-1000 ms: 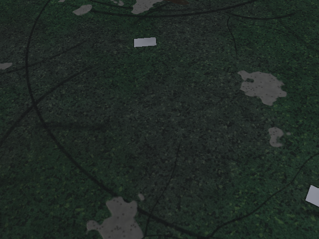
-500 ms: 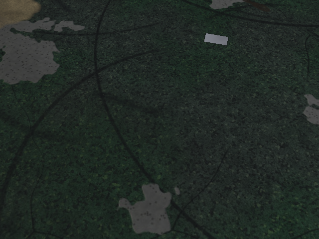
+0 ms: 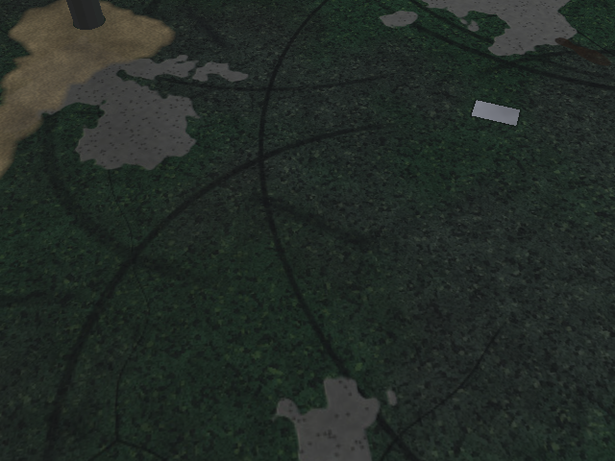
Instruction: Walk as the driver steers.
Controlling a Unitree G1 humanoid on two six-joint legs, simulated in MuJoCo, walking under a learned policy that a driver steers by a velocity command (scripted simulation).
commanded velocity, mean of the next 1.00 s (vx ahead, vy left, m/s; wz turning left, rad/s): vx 0.00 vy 0.00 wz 0.02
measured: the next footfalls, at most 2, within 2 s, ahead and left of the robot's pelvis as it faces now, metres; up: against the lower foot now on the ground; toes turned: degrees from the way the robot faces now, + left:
left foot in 1.74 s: +0.43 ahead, +0.11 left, +0.00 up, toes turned +1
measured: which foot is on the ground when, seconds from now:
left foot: down 0.00-1.00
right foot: down 0.00-1.00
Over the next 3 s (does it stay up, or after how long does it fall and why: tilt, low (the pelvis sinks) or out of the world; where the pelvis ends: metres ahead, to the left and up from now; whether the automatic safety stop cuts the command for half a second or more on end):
stays up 0.96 0.01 0.01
